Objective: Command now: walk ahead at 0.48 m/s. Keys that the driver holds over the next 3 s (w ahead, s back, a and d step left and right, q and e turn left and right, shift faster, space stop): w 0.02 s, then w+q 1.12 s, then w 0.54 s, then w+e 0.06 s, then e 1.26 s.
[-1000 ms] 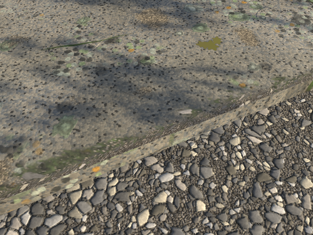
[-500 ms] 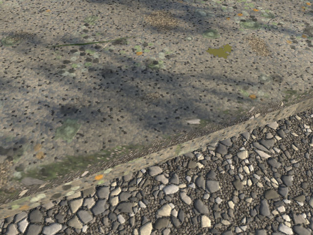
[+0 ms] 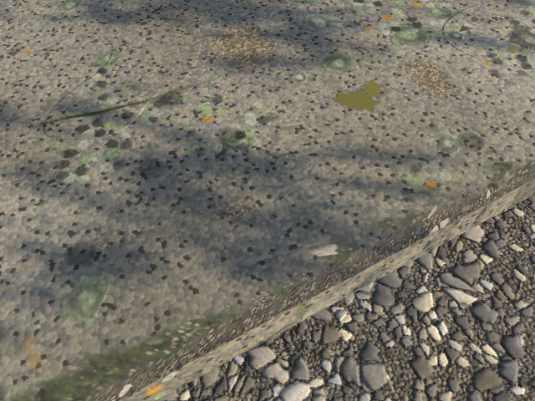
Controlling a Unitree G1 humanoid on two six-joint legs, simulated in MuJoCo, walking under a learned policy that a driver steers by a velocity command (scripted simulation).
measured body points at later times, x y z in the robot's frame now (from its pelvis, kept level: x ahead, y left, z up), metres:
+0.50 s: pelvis +0.25 +0.00 +0.01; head +0.28 +0.01 +0.46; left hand +0.15 +0.21 -0.14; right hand +0.45 -0.18 -0.12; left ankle +0.36 +0.11 -0.69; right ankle +0.13 -0.09 -0.72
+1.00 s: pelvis +0.52 +0.09 +0.02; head +0.56 +0.14 +0.47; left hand +0.69 +0.35 -0.04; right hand +0.56 -0.17 -0.10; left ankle +0.37 +0.09 -0.72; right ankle +0.72 +0.08 -0.56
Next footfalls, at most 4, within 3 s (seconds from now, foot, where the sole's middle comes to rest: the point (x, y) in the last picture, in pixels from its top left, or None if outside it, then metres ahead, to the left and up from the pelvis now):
0.58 left None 0.40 0.10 -0.76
1.06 right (222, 267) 0.77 0.12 -0.66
1.62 left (84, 249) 0.85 0.48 -0.66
2.12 right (110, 162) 1.16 0.46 -0.66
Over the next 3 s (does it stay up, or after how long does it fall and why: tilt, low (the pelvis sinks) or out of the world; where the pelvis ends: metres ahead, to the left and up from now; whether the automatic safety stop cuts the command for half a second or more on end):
stays up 1.00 0.48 0.11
